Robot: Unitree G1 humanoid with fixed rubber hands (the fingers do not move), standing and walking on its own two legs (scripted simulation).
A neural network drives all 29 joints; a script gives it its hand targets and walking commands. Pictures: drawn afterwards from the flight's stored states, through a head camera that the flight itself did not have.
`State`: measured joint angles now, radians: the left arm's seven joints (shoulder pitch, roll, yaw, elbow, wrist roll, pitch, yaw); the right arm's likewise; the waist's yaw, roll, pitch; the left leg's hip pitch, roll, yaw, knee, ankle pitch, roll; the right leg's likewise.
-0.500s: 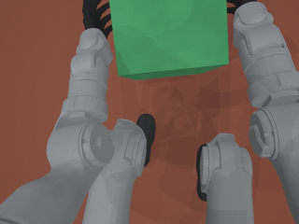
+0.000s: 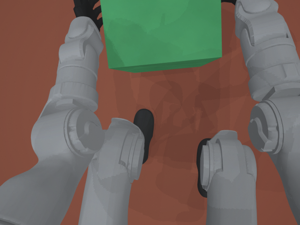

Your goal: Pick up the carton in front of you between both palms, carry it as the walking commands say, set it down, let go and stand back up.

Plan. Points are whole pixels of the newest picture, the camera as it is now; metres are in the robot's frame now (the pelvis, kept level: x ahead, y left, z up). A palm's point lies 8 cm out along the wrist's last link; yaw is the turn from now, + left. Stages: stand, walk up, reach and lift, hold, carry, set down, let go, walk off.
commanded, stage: set down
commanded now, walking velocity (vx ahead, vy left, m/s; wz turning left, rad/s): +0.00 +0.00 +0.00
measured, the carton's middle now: (162, 25) +0.53 +0.06 -0.25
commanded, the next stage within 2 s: let go in 1.78 s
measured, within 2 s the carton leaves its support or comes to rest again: rests again in 0.26 s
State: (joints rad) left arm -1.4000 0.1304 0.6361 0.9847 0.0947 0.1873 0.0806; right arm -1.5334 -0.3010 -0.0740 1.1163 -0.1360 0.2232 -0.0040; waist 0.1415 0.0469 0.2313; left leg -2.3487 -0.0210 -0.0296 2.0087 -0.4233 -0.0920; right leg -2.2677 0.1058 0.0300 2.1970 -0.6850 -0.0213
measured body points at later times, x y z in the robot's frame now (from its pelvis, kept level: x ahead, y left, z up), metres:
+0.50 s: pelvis -0.01 +0.00 -0.01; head +0.37 -0.04 +0.23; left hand +0.53 +0.22 -0.18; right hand +0.58 -0.09 -0.20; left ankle +0.15 +0.14 -0.35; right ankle +0.07 -0.10 -0.35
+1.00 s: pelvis +0.00 +0.01 +0.02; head +0.36 -0.01 +0.28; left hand +0.52 +0.23 -0.12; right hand +0.61 -0.13 -0.12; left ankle +0.15 +0.14 -0.35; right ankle +0.07 -0.10 -0.35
